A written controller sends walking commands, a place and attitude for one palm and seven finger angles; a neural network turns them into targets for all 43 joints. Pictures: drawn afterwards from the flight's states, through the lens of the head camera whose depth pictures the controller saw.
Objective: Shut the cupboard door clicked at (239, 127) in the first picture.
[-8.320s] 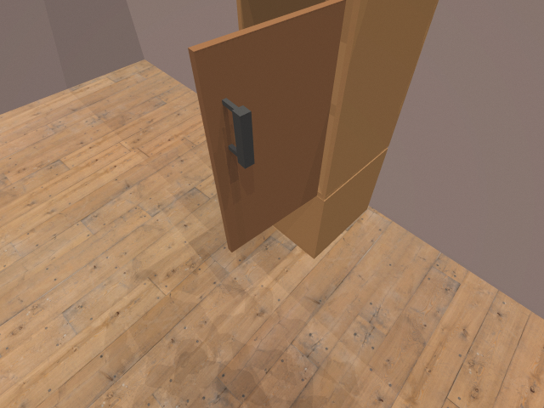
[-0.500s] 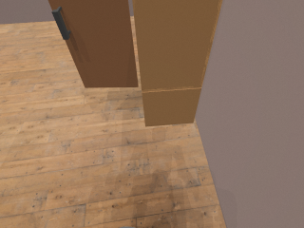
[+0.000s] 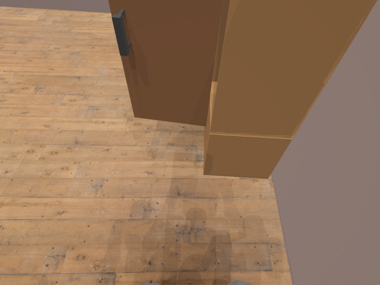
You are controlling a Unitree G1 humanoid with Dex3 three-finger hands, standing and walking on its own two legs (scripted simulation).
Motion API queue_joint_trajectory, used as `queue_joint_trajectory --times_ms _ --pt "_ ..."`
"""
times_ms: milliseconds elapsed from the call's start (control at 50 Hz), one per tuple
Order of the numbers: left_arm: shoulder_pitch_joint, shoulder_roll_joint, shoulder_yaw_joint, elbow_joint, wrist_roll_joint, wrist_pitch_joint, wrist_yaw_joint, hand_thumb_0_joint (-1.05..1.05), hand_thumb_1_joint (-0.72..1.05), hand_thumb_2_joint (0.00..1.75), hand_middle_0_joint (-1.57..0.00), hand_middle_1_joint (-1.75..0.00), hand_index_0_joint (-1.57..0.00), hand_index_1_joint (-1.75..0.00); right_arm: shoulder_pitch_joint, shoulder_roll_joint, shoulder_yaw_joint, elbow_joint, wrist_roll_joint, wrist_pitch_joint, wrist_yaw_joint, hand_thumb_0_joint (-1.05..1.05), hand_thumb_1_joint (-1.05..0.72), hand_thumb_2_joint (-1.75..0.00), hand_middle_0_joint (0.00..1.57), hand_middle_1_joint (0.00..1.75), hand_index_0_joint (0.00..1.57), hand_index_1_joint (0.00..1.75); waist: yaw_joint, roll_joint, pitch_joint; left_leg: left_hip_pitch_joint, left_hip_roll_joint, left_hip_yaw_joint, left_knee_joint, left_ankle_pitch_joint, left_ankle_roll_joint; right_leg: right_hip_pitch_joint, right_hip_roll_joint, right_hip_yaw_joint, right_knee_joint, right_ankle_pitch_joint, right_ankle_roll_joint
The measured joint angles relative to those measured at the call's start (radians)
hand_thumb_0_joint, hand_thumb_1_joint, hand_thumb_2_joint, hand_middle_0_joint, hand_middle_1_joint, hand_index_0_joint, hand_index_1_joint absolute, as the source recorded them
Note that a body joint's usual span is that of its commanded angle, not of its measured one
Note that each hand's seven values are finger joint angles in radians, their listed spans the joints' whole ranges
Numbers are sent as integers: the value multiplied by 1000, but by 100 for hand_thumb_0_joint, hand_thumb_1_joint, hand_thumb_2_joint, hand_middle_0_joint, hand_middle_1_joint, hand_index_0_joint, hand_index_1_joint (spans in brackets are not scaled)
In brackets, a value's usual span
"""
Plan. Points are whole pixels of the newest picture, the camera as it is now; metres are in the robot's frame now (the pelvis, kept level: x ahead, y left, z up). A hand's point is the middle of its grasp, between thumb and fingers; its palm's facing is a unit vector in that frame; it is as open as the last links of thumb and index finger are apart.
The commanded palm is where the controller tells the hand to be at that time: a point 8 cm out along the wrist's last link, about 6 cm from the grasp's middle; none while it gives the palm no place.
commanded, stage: take the last steps up to it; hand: left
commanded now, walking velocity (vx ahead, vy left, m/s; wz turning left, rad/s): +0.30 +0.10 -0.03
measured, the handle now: (123, 32) +0.81 +0.30 +0.09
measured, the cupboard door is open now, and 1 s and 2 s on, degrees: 85 85 85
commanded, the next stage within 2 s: come to a stop and stand still in 0.60 s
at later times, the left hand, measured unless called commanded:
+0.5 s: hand (122, 239) +0.23 +0.20 -0.15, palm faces +0.05 -0.98 -0.21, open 7.1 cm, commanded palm none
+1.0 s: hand (113, 184) +0.39 +0.27 -0.17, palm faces +0.00 -0.98 -0.19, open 7.3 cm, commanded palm none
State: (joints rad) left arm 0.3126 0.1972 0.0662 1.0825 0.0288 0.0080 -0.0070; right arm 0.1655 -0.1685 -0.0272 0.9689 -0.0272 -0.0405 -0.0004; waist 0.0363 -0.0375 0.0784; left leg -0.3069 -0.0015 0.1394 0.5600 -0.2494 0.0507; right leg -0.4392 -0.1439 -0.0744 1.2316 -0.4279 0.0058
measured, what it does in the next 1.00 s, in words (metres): walks ahead: right foot, then left foot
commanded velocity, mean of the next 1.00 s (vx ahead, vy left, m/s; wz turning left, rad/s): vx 0.07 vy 0.00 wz -0.01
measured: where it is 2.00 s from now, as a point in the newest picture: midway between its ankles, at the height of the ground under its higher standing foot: (183, 264)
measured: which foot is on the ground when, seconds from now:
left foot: down 0.00-0.28, up 0.30-0.64, down 0.66-1.00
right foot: up 0.00-0.26, down 0.28-0.66, up 0.68-1.00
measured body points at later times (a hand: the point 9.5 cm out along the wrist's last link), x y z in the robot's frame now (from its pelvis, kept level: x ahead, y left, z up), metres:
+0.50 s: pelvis +0.19 +0.01 +0.02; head +0.23 +0.01 +0.47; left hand +0.23 +0.25 -0.13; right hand +0.19 -0.22 -0.14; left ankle +0.22 +0.15 -0.68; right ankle +0.16 -0.09 -0.73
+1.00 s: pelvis +0.32 +0.09 +0.01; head +0.36 +0.10 +0.46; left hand +0.39 +0.32 -0.15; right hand +0.38 -0.15 -0.13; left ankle +0.35 +0.17 -0.73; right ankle +0.30 -0.04 -0.68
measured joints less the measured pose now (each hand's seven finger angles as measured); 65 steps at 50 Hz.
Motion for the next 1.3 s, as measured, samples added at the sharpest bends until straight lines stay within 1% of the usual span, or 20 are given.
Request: queue_joint_trajectory --times_ms 120,200,260,320,380,440,520,640,680,720,760,780,900,980,1080,1140,1180,1200,1240,1300 --pt "-111 -20 -2 -88 1 -15 -10 0 92 90 -20 -30 -19 -30 94 -24 -15 58 -1 -4 -9 -1 -94 -90 21 30 20 30 -19 30 -33 140 -40 11 -173 25 19 -98 19 -33 -250 119 -2" --pt "-158 -29 -5 -121 1 -19 -14 0 91 90 -20 -30 -19 -30 152 -27 -14 94 -5 4 -1 0 -93 -90 21 30 20 30 -41 37 -42 205 -55 19 -203 -11 14 -49 35 -29 -452 149 -4" --pt "-168 -29 -7 -134 3 -31 -16 0 91 90 -20 -30 -20 -30 193 -22 -9 119 -4 9 2 0 -92 -90 20 30 20 30 -51 36 -49 228 -51 26 -150 -83 -2 45 55 -32 -603 181 -11" --pt "-168 -38 -12 -133 3 -61 -11 0 91 90 -20 -30 -20 -30 206 -21 -9 137 4 24 8 0 -91 -90 20 30 20 30 -57 63 -35 136 -19 -18 147 -218 -16 90 83 -52 -607 166 -55" --pt "-132 -54 -17 -122 -4 -71 3 0 91 90 -20 -30 -20 -30 185 -23 -14 144 3 37 13 0 -91 -90 20 30 20 30 -60 77 -29 -20 3 -75 434 -163 -30 160 101 -73 -676 152 -45" --pt "-87 -56 -2 -95 -13 -80 22 -1 94 90 -20 -30 -20 -30 152 -17 -16 126 2 36 15 1 -91 -90 20 30 20 30 -60 70 -30 -128 49 -94 453 -76 -57 233 112 -80 -788 179 -36" --pt "-37 -36 -4 -46 -7 -86 15 -1 95 90 -20 -30 -20 -30 105 -8 -17 95 6 31 21 0 -91 -90 20 30 19 30 -44 47 -30 -180 86 -85 275 -19 -82 312 99 -82 -876 182 -16" --pt "43 -35 -8 18 -1 -64 5 -1 93 90 -20 -30 -20 -30 38 -15 -14 60 6 11 30 0 -91 -90 20 30 19 30 -4 25 -30 -107 63 -51 -13 56 -65 381 51 -70 -814 75 50" --pt "64 -31 -9 32 -5 -46 3 0 92 90 -20 -30 -20 -30 23 -15 -14 46 -2 -11 23 0 -91 -90 20 30 19 30 -5 14 -32 -93 49 -37 -7 101 -29 331 29 -50 -640 -22 33" --pt "54 -20 -11 39 -6 -22 8 0 92 90 -20 -30 -20 -30 9 -1 -8 32 -4 -18 10 0 -91 -90 20 30 20 30 -2 -8 -22 -83 36 -13 43 49 -4 224 37 3 -363 -97 2" --pt "32 -14 -13 38 -7 -13 14 0 92 90 -20 -30 -20 -30 9 13 3 26 -2 -19 -4 0 -91 -90 20 30 20 30 -5 -17 -24 -51 27 3 21 26 4 124 53 15 -188 -75 -7" --pt "16 -13 -14 33 -9 -10 17 0 92 90 -20 -30 -20 -30 10 19 9 26 -1 -18 -12 0 -91 -90 20 30 20 30 -7 -18 -24 -33 22 6 -4 33 -2 90 59 14 -164 -51 -4" --pt "-76 -19 -19 -35 -14 14 23 0 92 90 -20 -30 -20 -30 -6 15 15 56 6 17 -44 -1 -94 -90 21 30 20 30 -15 1 -20 26 16 11 -89 49 16 25 94 10 -325 -14 17" --pt "-118 -8 -7 -76 -7 39 21 0 91 90 -20 -30 -20 -30 -10 12 5 62 2 42 -46 -1 -93 -90 21 30 20 30 -29 16 -19 24 40 10 -76 31 9 16 121 22 -320 -26 17" --pt "-156 6 1 -111 -6 53 22 0 91 90 -20 -30 -20 -30 5 -2 -13 61 -2 54 -47 0 -91 -90 21 30 20 30 -51 43 -11 13 75 3 -59 22 -12 58 133 35 -361 -27 13" --pt "-168 9 0 -127 -7 47 22 0 91 90 -20 -30 -20 -30 22 -17 -24 62 -1 60 -42 0 -91 -90 21 30 20 30 -60 62 -8 -1 92 -4 -45 19 -32 130 127 28 -502 31 5" --pt "-161 17 -4 -139 -6 33 22 0 91 90 -20 -30 -20 -30 41 -22 -30 63 6 66 -35 0 -91 -90 21 30 20 30 -60 54 -17 -20 91 -2 -16 8 -49 200 112 33 -658 166 -3" --pt "-152 24 -4 -142 -3 23 25 0 91 90 -20 -30 -20 -30 50 -22 -32 64 10 71 -31 0 -90 -90 21 30 20 30 -56 39 -27 -34 85 4 9 -7 -58 221 103 41 -700 117 -3" --pt "-152 10 -14 -122 0 12 31 0 91 90 -20 -30 -20 -30 53 -39 -38 69 16 89 -24 0 -90 -90 21 30 20 30 -60 59 -25 -70 72 -48 117 -149 -72 217 114 36 -685 52 -5" --pt "-138 -18 -33 -102 -1 4 33 0 91 90 -20 -30 -20 -30 61 -54 -41 77 16 107 -20 0 -91 -90 20 30 20 30 -65 73 -24 -91 35 -96 269 -235 -85 235 117 30 -702 81 -5"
